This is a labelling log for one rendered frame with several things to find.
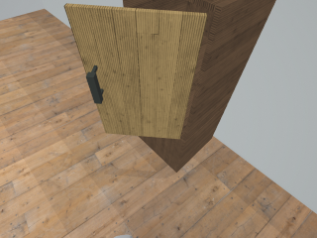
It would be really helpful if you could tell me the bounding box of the cupboard door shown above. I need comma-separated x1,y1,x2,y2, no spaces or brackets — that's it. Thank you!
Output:
63,3,208,140

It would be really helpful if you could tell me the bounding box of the handle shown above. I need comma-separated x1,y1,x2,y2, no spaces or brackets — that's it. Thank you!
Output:
86,65,104,104

